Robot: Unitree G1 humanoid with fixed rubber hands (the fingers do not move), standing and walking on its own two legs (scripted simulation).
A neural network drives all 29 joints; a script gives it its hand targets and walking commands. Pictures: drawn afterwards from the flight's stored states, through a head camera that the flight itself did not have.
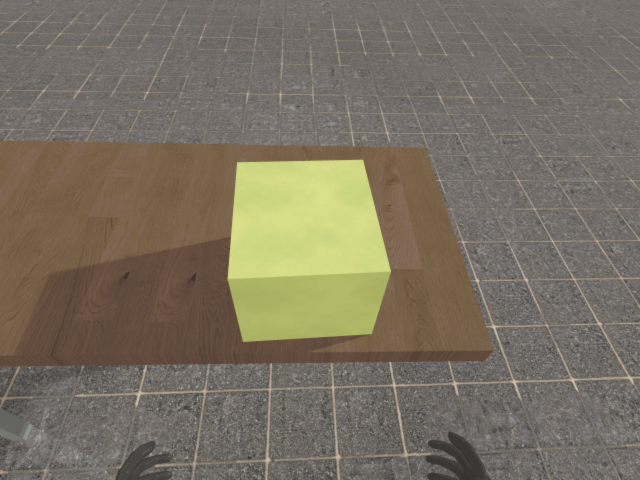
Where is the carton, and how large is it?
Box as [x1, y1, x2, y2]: [228, 160, 390, 341]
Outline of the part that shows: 362,160 237,162 228,268 228,282 243,341 371,333 390,269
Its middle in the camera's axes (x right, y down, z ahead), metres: -0.03 +0.01 +0.67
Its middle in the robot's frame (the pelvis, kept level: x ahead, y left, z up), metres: +0.50 +0.03 -0.05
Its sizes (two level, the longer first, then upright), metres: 0.243 0.219 0.184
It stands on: a table, 0.63 m high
